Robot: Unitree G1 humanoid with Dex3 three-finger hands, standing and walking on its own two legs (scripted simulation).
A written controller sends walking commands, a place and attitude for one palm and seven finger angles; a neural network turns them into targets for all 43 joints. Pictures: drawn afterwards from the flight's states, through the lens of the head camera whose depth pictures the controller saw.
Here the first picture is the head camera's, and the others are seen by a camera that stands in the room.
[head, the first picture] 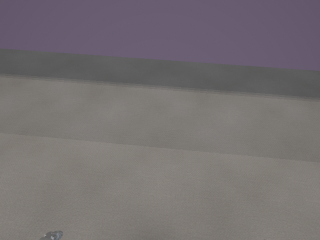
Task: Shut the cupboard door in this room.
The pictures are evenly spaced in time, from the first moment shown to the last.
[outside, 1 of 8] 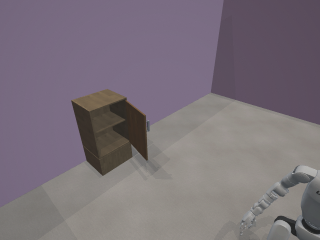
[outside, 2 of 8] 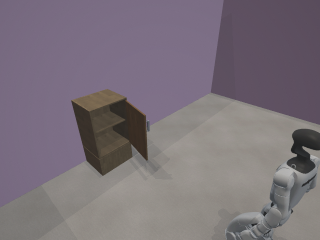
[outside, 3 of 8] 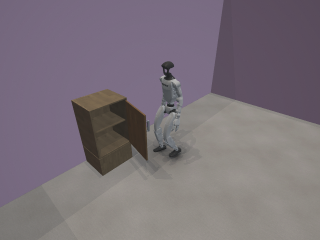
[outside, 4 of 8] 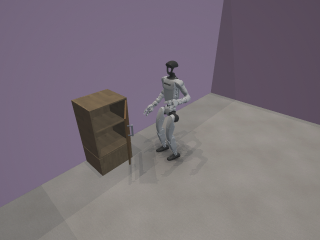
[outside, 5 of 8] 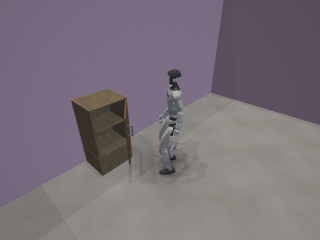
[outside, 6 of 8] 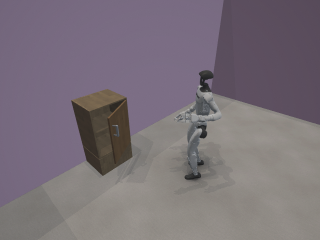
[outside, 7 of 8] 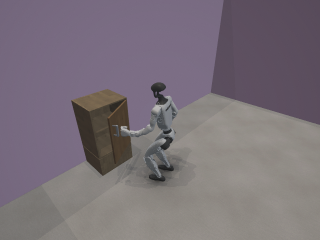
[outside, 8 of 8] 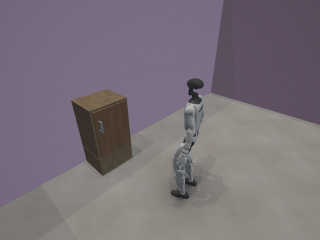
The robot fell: no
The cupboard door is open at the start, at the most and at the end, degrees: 78 78 1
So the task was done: yes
